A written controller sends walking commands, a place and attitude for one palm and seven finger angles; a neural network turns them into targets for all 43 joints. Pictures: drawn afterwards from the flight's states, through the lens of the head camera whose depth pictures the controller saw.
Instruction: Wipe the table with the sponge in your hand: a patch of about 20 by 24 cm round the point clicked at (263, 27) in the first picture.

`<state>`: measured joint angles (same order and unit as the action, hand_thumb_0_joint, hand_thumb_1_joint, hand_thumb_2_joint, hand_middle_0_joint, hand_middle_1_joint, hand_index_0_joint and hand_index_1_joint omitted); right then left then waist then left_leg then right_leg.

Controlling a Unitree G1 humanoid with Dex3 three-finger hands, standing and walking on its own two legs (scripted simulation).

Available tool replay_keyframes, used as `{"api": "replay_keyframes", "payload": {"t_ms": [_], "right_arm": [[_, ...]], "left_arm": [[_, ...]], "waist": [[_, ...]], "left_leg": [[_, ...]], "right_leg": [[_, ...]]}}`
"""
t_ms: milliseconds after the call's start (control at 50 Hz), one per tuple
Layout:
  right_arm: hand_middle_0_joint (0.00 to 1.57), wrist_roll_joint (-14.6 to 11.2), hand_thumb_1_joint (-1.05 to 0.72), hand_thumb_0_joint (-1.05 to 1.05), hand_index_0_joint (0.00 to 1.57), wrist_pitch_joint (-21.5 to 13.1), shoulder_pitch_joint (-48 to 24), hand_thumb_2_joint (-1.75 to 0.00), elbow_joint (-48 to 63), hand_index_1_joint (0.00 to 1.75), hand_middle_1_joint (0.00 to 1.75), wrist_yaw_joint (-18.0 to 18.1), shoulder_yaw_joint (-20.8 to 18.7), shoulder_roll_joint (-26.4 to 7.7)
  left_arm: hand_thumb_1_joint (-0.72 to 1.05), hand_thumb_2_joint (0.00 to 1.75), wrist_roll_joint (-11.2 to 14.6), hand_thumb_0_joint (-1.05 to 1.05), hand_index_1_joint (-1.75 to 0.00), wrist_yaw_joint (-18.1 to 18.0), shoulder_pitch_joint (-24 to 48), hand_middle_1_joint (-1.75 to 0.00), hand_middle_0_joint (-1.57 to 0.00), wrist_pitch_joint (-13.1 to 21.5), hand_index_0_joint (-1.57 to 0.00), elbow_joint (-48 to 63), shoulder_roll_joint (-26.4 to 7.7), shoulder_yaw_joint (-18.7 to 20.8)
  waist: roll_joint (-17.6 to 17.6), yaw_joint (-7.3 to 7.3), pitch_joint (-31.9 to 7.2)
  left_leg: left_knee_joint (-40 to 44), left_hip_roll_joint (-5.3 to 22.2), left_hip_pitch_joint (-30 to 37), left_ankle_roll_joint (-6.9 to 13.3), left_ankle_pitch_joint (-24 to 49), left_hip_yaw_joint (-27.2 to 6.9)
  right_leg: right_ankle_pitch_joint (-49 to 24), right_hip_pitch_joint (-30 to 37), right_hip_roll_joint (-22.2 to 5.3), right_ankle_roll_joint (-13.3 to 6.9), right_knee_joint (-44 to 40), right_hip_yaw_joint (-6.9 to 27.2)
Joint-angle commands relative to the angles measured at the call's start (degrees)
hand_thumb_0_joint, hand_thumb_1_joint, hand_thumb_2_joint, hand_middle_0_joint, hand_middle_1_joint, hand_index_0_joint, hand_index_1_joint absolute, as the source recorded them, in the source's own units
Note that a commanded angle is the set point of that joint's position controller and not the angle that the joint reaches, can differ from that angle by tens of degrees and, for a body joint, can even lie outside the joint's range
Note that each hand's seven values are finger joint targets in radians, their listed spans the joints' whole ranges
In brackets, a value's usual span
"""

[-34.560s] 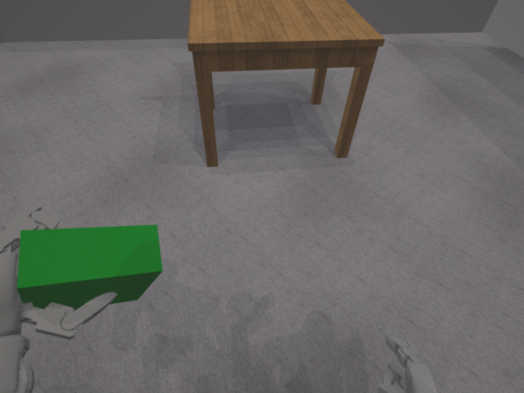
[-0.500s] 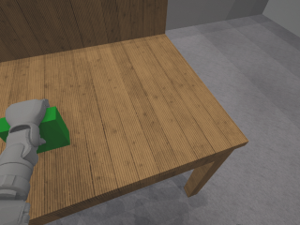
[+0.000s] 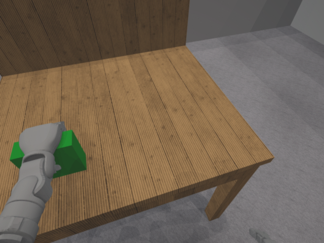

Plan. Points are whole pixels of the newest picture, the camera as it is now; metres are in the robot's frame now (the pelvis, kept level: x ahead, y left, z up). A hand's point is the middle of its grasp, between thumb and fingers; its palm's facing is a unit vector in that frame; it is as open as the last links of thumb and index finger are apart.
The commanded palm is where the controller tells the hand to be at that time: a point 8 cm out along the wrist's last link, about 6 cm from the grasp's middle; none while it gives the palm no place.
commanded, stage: wipe back along the first lane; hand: left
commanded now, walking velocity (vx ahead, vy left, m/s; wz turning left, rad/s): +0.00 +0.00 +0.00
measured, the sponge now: (56, 161) +0.32 +0.33 -0.01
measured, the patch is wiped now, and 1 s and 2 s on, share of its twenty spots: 1.00 1.00 1.00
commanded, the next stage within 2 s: lift the sponge slowly off the table in 0.78 s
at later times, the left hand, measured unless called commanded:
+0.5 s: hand (54, 165) +0.28 +0.30 +0.03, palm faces -0.05 -0.03 -1.00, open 9.7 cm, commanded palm +0.24 +0.29 +0.06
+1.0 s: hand (52, 185) +0.23 +0.28 +0.03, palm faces -0.04 -0.05 -1.00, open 9.7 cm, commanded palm +0.20 +0.27 +0.07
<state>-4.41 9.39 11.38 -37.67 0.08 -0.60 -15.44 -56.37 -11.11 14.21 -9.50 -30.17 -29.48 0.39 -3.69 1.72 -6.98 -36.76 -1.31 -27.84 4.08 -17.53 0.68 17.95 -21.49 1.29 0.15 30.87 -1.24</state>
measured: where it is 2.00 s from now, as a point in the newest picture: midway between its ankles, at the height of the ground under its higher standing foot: outside the picture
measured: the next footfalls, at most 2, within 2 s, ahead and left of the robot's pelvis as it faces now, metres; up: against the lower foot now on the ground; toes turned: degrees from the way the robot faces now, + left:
none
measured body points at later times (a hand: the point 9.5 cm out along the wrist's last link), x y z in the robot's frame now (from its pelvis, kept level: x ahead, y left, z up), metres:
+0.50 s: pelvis +0.01 -0.02 +0.00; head +0.02 -0.04 +0.45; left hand +0.28 +0.30 +0.09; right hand +0.20 -0.25 -0.10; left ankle +0.01 +0.07 -0.73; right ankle -0.03 -0.14 -0.73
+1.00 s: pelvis +0.00 -0.02 +0.00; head +0.00 -0.05 +0.45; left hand +0.23 +0.28 +0.09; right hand +0.21 -0.25 -0.10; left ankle +0.01 +0.07 -0.73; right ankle -0.03 -0.14 -0.73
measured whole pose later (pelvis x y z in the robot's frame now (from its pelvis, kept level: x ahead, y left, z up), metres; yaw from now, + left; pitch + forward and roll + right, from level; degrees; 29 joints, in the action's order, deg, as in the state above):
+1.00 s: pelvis +0.00 -0.02 +0.00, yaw +0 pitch +4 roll -1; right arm -3.6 5.8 6.0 -37.5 1.7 -0.5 -15.3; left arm -54.6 -11.2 -8.3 -12.9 -7.7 -25.6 -0.7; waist -4.9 4.8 -5.0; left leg -33.9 -0.8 -20.8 2.4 -17.0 0.5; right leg 18.5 -15.6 1.9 -1.2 30.3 -1.2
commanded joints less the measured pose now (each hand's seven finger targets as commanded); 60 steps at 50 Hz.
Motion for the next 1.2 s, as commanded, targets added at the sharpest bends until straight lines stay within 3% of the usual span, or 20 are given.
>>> {"api": "replay_keyframes", "payload": {"t_ms": [0,100,120,200,320,360,420,460,520,600,620,660,720,760,800,820,860,940,1060,1180], "right_arm": [[0.2,-0.2,-0.9,0.0,0.2,-2.6,-5.8,-0.9,7.9,0.3,0.3,0.6,-2.7,-8.0],[0.2,-0.1,-0.9,0.0,0.2,-3.1,-6.8,-0.9,8.2,0.3,0.3,0.7,-2.5,-7.5],[0.2,-0.1,-0.9,0.0,0.2,-3.3,-7.6,-0.9,8.5,0.3,0.3,0.7,-2.4,-7.6],[0.2,-0.1,-0.9,0.0,0.2,-3.6,-8.1,-0.9,8.6,0.3,0.3,0.8,-2.1,-7.3],[0.2,0.1,-0.9,0.0,0.2,-4.0,-9.7,-0.9,8.7,0.3,0.3,0.9,-1.9,-7.3],[0.2,0.2,-0.9,0.0,0.2,-4.3,-9.4,-0.9,8.9,0.3,0.3,0.8,-2.0,-6.9],[0.2,0.3,-0.9,0.0,0.2,-4.7,-10.4,-0.9,9.1,0.3,0.3,0.8,-1.8,-7.1],[0.2,0.3,-0.9,0.0,0.2,-4.9,-10.4,-0.9,9.3,0.3,0.3,0.8,-1.9,-6.8],[0.2,0.4,-0.9,0.0,0.2,-5.0,-11.4,-0.9,9.1,0.3,0.3,1.0,-1.9,-7.0],[0.2,0.4,-0.9,0.0,0.2,-5.6,-11.5,-0.9,9.3,0.3,0.3,1.1,-2.1,-6.6],[0.2,0.4,-0.9,0.0,0.2,-5.7,-12.2,-0.9,9.3,0.3,0.3,1.2,-2.1,-6.8],[0.2,0.5,-0.9,0.0,0.2,-5.9,-12.1,-0.9,9.3,0.3,0.3,1.2,-2.1,-6.4],[0.2,0.5,-0.9,0.0,0.2,-6.1,-13.1,-0.9,9.5,0.3,0.3,1.3,-2.1,-6.6],[0.2,0.6,-0.9,0.0,0.2,-6.2,-13.0,-0.9,9.5,0.3,0.3,1.3,-2.2,-6.3],[0.2,0.6,-0.9,0.0,0.2,-6.4,-13.2,-0.9,9.7,0.3,0.3,1.2,-2.2,-6.3],[0.2,0.7,-0.9,0.0,0.2,-6.4,-13.9,-0.9,9.7,0.3,0.3,1.4,-2.2,-6.4],[0.2,0.6,-0.9,0.0,0.2,-6.4,-13.9,-0.9,9.8,0.3,0.3,1.6,-2.1,-6.1],[0.2,0.7,-0.9,0.0,0.2,-6.3,-14.1,-0.9,8.9,0.3,0.3,2.5,-2.0,-6.5],[0.2,0.9,-0.9,0.0,0.2,-6.8,-15.2,-0.9,9.1,0.3,0.3,2.7,-1.9,-5.6],[0.2,1.2,-0.9,0.0,0.2,-7.0,-15.4,-0.9,8.4,0.3,0.3,2.8,-1.8,-5.9]], "left_arm": [[0.1,1.3,1.1,0.0,-1.6,2.5,3.1,-1.6,-1.2,-2.1,-1.2,3.7,-4.6,-1.3],[0.1,1.3,1.3,0.0,-1.6,2.8,1.4,-1.6,-1.2,-2.8,-1.2,6.5,-2.3,-3.0],[0.1,1.3,1.5,0.0,-1.6,2.8,-0.3,-1.6,-1.2,-2.7,-1.2,7.4,-4.1,-0.6],[0.1,1.3,1.8,0.0,-1.6,3.0,-2.2,-1.6,-1.2,-3.2,-1.2,9.0,-2.3,-2.4],[0.1,1.3,2.2,0.0,-1.6,2.9,-5.4,-1.6,-1.2,-3.2,-1.2,11.9,-3.9,0.1],[0.1,1.3,2.4,0.0,-1.6,2.8,-7.2,-1.6,-1.2,-3.2,-1.2,13.1,-1.3,-2.2],[0.1,1.3,3.3,0.0,-1.6,2.7,-12.1,-1.6,-1.2,-3.0,-1.2,14.9,-4.0,1.6],[0.1,1.3,3.5,0.0,-1.6,2.7,-13.1,-1.6,-1.2,-3.0,-1.2,16.5,-1.9,-0.6],[0.1,1.3,4.1,0.0,-1.6,2.5,-15.6,-1.6,-1.2,-3.2,-1.2,18.1,-5.5,3.5],[0.1,1.3,4.1,0.0,-1.6,2.4,-18.1,-1.6,-1.2,-3.4,-1.2,20.0,-2.0,0.4],[0.1,1.3,4.3,0.0,-1.6,2.3,-18.6,-1.6,-1.2,-3.2,-1.2,20.9,-4.2,2.8],[0.1,1.3,4.3,0.0,-1.6,2.3,-19.8,-1.6,-1.2,-3.3,-1.2,21.2,-1.4,0.4],[0.1,1.3,4.6,0.0,-1.6,2.1,-22.4,-1.6,-1.2,-3.1,-1.2,22.9,-3.3,2.9],[0.1,1.3,4.3,0.0,-1.6,1.8,-22.8,-1.6,-1.2,-3.3,-1.2,23.4,-0.8,0.5],[0.1,1.3,4.8,0.0,-1.6,1.6,-25.5,-1.6,-1.2,-3.3,-1.2,24.5,-1.8,1.6],[0.1,1.3,5.0,0.0,-1.6,1.6,-25.6,-1.6,-1.2,-3.3,-1.2,25.0,-3.1,3.4],[0.1,1.3,4.9,0.0,-1.6,1.4,-25.2,-1.6,-1.2,-3.6,-1.2,25.3,-1.2,1.3],[0.1,1.3,3.7,0.0,-1.6,1.0,-17.7,-1.6,-1.2,-4.6,-1.2,25.5,-4.6,3.0],[0.1,1.3,3.4,0.0,-1.6,1.8,-16.8,-1.6,-1.2,-3.9,-1.2,28.5,-3.2,1.4],[0.1,1.3,2.9,0.0,-1.6,2.0,-13.9,-1.6,-1.2,-3.2,-1.2,29.5,-6.0,3.6]], "waist": [[3.4,0.37,-7.1],[4.0,0.51,-7.9],[3.6,1.42,-8.5],[4.3,1.04,-7.2],[4.1,1.83,-6.7],[4.5,1.53,-7.3],[5.8,2.63,-8.0],[5.6,2.02,-6.6],[6.3,3.02,-6.6],[5.9,2.63,-5.5],[5.7,3.12,-5.9],[5.6,2.71,-4.8],[6.5,3.48,-5.3],[5.9,3.08,-4.2],[6.4,3.54,-5.0],[7.1,3.93,-5.3],[6.4,3.38,-3.3],[5.1,3.25,-2.7],[2.7,3.46,-4.6],[2.6,3.6,-4.4]], "left_leg": [[5.4,1.6,11.7,-2.0,15.8,-5.5],[5.4,1.5,12.8,-2.0,16.1,-5.5],[5.5,1.5,12.5,-2.1,17.1,-5.8],[5.3,1.1,12.4,-1.8,16.9,-5.0],[5.6,0.7,12.1,-1.7,17.7,-4.7],[5.1,0.6,12.8,-1.6,18.4,-4.1],[5.0,0.4,12.0,-1.6,19.7,-4.1],[5.0,0.3,12.0,-1.4,19.2,-3.5],[5.3,0.0,11.5,-1.3,18.4,-3.4],[5.3,0.0,12.0,-1.2,17.5,-3.0],[5.6,-0.1,11.9,-1.3,17.2,-3.4],[5.4,-0.1,12.0,-1.2,16.9,-2.9],[5.7,-0.1,11.6,-1.3,16.7,-3.2],[5.6,0.0,11.8,-1.3,16.3,-2.9],[5.5,-0.1,11.9,-1.3,16.2,-2.9],[5.6,-0.2,11.7,-1.3,15.7,-3.3],[5.9,-0.1,11.4,-1.3,14.4,-2.9],[7.0,-0.1,12.6,-1.0,12.0,-3.8],[7.4,-0.1,15.2,-0.9,14.1,-3.7],[8.1,-0.1,16.3,-0.8,14.4,-4.2]], "right_leg": [[-11.2,-0.8,2.6,-4.6,-3.1,-1.4],[-12.1,0.1,2.6,-4.6,-3.2,-1.2],[-12.9,1.3,2.6,-4.8,-2.9,-0.7],[-14.5,2.0,2.4,-4.5,-3.2,-0.8],[-17.1,4.0,2.3,-4.6,-3.5,0.2],[-18.6,4.3,2.2,-4.3,-3.3,-0.3],[-22.8,7.1,1.9,-4.4,-3.1,1.1],[-23.1,6.7,1.8,-4.1,-3.2,0.6],[-24.5,8.6,1.5,-4.2,-3.4,1.9],[-23.3,7.5,1.5,-3.9,-3.8,1.4],[-23.3,8.2,1.6,-4.2,-3.8,2.2],[-23.3,7.4,1.4,-4.0,-3.9,1.7],[-23.8,8.4,1.4,-4.1,-3.7,2.6],[-22.5,7.3,1.4,-3.9,-3.7,1.7],[-23.5,8.2,1.2,-3.9,-3.7,2.2],[-23.2,8.6,1.4,-4.0,-3.7,3.0],[-20.7,7.1,1.4,-3.8,-4.0,2.0],[-14.4,5.7,1.8,-4.0,-5.5,1.9],[-16.1,7.6,1.7,-4.2,-5.7,1.9],[-15.8,8.0,1.8,-4.4,-6.7,2.2]]}}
